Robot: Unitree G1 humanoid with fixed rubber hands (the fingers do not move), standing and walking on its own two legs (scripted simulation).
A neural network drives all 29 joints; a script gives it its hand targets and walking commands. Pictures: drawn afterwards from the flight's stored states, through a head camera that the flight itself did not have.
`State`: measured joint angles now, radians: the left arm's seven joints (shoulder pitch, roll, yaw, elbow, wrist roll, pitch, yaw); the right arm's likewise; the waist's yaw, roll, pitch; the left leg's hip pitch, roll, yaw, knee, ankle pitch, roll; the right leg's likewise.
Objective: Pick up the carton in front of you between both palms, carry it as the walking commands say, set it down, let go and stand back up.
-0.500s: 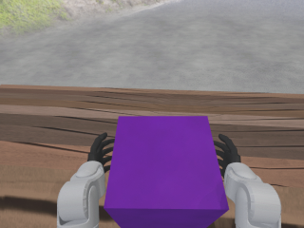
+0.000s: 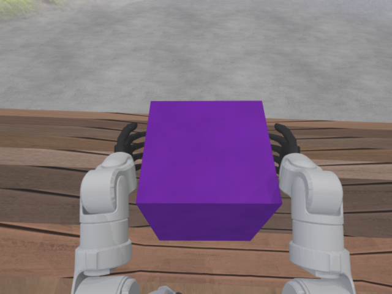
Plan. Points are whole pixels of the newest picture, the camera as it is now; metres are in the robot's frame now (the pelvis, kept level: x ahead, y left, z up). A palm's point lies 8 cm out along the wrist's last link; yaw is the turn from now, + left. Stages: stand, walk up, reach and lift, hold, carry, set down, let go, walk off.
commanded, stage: carry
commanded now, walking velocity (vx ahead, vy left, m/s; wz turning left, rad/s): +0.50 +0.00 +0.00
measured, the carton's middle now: (205, 177) +0.34 +0.00 +0.05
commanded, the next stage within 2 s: none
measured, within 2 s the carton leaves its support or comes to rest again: neither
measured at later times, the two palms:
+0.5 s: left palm (152, 76) +0.64 +0.14 +0.11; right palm (261, 78) +0.63 -0.16 +0.11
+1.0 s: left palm (175, 83) +0.94 +0.10 -0.12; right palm (243, 85) +0.96 -0.20 -0.14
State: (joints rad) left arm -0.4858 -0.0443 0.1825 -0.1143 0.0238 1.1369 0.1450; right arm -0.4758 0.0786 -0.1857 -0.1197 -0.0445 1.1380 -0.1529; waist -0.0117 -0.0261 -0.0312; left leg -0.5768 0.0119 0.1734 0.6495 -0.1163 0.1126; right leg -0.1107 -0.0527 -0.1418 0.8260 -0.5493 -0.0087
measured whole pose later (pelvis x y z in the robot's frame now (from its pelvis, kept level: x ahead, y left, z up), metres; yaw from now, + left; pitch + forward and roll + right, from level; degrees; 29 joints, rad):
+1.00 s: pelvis +0.63 -0.07 -0.19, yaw +3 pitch +3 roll +1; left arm -0.38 -0.14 0.19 -0.04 0.01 0.95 0.15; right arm -0.31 0.12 -0.24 -0.14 -0.04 0.99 -0.14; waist 0.06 0.03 0.05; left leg -0.70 -0.01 0.06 0.67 0.30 0.07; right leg -0.24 0.14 -0.14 0.99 -0.76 -0.16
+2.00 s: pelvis +1.33 +0.01 -0.56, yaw +16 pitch +1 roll -2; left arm -0.42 -0.01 0.13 0.05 -0.07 0.92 0.16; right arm -0.32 0.11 -0.16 -0.07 -0.05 0.93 -0.17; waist 0.02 0.00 -0.06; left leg -0.47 -0.02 0.06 0.64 -0.21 0.08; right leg -0.31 0.07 0.04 1.61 -0.68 -0.02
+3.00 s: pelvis +1.96 +0.09 -0.84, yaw -16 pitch +2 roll +1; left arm -0.35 -0.06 0.20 0.04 0.01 0.93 0.13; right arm -0.36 0.08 -0.13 0.05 -0.01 0.93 -0.18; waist -0.10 0.01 -0.09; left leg -0.41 -0.06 0.05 0.70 -0.36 0.07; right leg -0.60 0.11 0.01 1.72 -0.59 -0.08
